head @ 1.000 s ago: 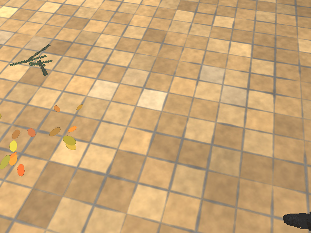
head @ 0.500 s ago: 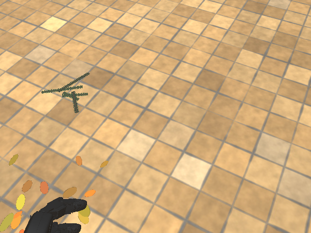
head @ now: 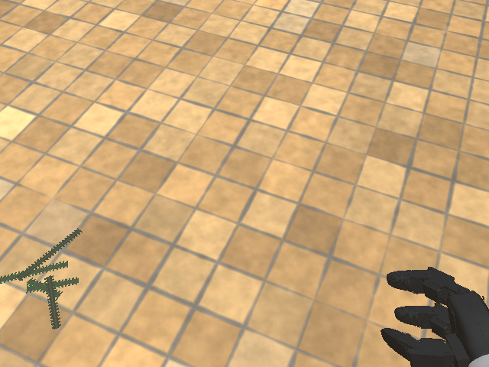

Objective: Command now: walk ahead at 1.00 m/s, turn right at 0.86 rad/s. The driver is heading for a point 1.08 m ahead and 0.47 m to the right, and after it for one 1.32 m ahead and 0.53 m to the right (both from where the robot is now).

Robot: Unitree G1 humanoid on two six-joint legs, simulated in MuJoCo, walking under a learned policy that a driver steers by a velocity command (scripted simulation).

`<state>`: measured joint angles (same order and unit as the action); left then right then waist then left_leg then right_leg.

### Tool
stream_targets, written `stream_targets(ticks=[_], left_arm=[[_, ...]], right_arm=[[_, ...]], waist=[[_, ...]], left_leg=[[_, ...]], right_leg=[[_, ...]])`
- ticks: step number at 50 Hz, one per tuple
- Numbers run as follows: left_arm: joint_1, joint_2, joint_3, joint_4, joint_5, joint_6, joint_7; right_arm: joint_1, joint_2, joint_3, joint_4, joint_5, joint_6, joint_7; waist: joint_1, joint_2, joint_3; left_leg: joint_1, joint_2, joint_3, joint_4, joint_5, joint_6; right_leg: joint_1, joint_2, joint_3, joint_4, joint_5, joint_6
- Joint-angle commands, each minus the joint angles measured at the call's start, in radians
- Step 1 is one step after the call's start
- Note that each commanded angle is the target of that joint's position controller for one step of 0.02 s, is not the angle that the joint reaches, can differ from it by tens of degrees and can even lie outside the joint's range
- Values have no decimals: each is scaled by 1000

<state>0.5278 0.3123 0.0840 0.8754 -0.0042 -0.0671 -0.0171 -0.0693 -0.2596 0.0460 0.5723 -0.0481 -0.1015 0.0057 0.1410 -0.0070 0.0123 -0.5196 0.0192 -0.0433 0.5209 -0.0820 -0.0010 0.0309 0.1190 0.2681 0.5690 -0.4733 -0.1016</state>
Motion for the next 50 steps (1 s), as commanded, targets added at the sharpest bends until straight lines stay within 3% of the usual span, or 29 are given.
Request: stream_targets(ticks=[1,2,3,4,6,8,10,14,16,18,20,21,22,23,24,25,28,32,34,37,39,40,41,42,43,44,45,46,50], left_arm=[[-7,3,-19,-181,-37,-24,6],[-104,82,-13,-143,-5,0,16],[-198,101,-6,-150,14,9,6],[-243,91,-6,-154,21,18,-7],[-287,44,-15,-183,39,45,-33],[-355,11,-27,-230,38,68,-46],[-429,7,-40,-283,40,72,-60],[-556,22,-60,-334,34,69,-89],[-577,30,-63,-331,33,66,-91],[-469,70,-49,-295,32,61,-79],[-112,150,-5,-191,34,53,-53],[-19,195,26,-138,26,56,-24],[-103,284,42,-153,12,69,-3],[-115,356,60,-206,34,82,-2],[-118,302,58,-209,27,83,9],[-152,251,46,-191,25,74,18],[-224,179,16,-179,19,28,27],[-234,170,18,-174,14,-8,13],[-222,183,28,-170,8,-12,4],[-173,200,39,-153,-1,-9,2],[-172,234,48,-151,9,-3,9],[-198,260,50,-147,15,-3,6],[-229,206,33,-154,23,-15,4],[-219,27,-14,-191,20,-29,10],[-98,21,-35,-229,-7,-29,5],[-164,87,-32,-182,25,-8,13],[-233,104,-29,-186,43,-1,-2],[-284,97,-30,-196,48,5,-15],[-368,39,-56,-249,54,29,-44]], right_arm=[[513,-363,-136,69,-28,9,-40],[413,-248,-129,50,-19,18,-36],[367,-164,-108,53,-10,16,-31],[366,-131,-101,76,-15,14,-26],[410,-110,-95,134,-2,0,-25],[437,-81,-91,177,24,-17,-11],[417,-82,-91,192,29,-27,-7],[392,-130,-100,216,25,-37,-11],[445,-176,-108,231,24,-34,-15],[469,-243,-125,226,23,-10,-29],[397,-284,-136,192,14,24,-36],[401,-251,-134,192,2,32,-23],[417,-95,-92,146,-18,25,-10],[430,-156,-96,23,14,5,-10],[333,-195,-93,16,6,-18,-10],[314,-193,-88,23,9,-26,-10],[347,-165,-78,48,-30,27,-14],[138,-91,-53,-47,-9,53,5],[87,-76,-46,-57,15,49,14],[71,-115,-58,-58,30,45,11],[193,-179,-86,-20,29,41,-5],[366,-214,-106,22,26,37,-18],[577,-262,-129,71,12,31,-39],[698,-328,-144,97,-26,23,-53],[560,-361,-155,84,-22,24,-37],[417,-232,-138,53,-12,30,-24],[379,-173,-126,63,-1,31,-15],[379,-152,-121,89,-8,29,-9],[473,-118,-105,200,20,-8,5]], waist=[[-220,438,-480],[-230,216,-294],[-236,106,-165],[-223,36,-89],[-187,88,-15],[-164,101,12],[-140,99,33],[-124,41,109],[-123,40,103],[-52,96,14],[124,108,-155],[126,4,-177],[1,-217,-111],[-24,-231,-351],[-8,-44,-252],[-62,38,-86],[-189,116,31],[-166,54,98],[-132,16,73],[-99,-21,28],[-157,-19,-60],[-265,8,-151],[-364,31,-242],[-352,287,-312],[-210,498,-372],[-200,230,-194],[-198,91,-104],[-189,35,-53],[-152,89,38]], left_leg=[[1000,509,-859,-233,-730,176],[858,436,-777,-265,-806,176],[736,382,-564,-244,-610,156],[631,342,-418,-254,-384,145],[523,288,-227,-278,-172,117],[511,278,-102,-303,1,95],[474,254,30,-340,145,79],[386,173,261,-422,299,40],[441,170,316,-354,708,22],[528,203,317,-148,1077,9],[408,242,279,327,1100,29],[199,141,276,691,442,17],[-105,-9,249,1097,-431,-8],[-351,-49,15,1214,-423,-24],[-406,14,-47,1112,-325,-20],[-376,49,-42,993,-271,-21],[-162,112,-43,782,-340,-65],[-1,111,15,395,-109,-88],[117,71,26,215,112,-72],[205,28,15,75,155,-45],[339,-25,11,37,-2,-31],[506,-38,50,31,-74,-18],[734,44,-4,62,-199,6],[922,311,-381,-47,-581,45],[903,437,-949,-298,-731,143],[744,386,-827,-305,-833,161],[614,331,-634,-281,-684,156],[522,280,-495,-280,-527,137],[421,217,-260,-343,-258,132]], right_leg=[[-733,-4,-134,807,-34,-7],[-845,-102,-160,848,87,-18],[-849,-136,-181,799,163,-13],[-822,-165,-186,764,187,-3],[-806,-206,-190,727,183,10],[-855,-231,-205,710,194,13],[-865,-232,-235,658,283,15],[-700,-189,-366,327,488,-10],[-578,-114,-454,223,493,-48],[-433,-43,-478,197,412,-81],[-27,-5,-400,158,330,-144],[188,-30,-305,96,268,-171],[223,-210,14,109,414,-213],[470,-362,482,-139,209,-404],[368,-376,551,-290,68,-360],[181,-347,481,-327,104,-323],[-212,-231,258,-335,353,-287],[-471,-109,121,-400,379,-235],[-471,-85,98,-394,463,-183],[-320,-123,145,-327,603,-133],[-206,-122,157,-132,829,-88],[-208,-102,109,81,918,-64],[-337,-65,57,368,829,-42],[-589,34,-27,714,58,-30],[-771,46,-84,852,-2,-25],[-812,-58,-111,870,120,-30],[-782,-92,-137,809,192,-19],[-752,-114,-141,754,204,-10],[-781,-131,-107,618,208,13]])
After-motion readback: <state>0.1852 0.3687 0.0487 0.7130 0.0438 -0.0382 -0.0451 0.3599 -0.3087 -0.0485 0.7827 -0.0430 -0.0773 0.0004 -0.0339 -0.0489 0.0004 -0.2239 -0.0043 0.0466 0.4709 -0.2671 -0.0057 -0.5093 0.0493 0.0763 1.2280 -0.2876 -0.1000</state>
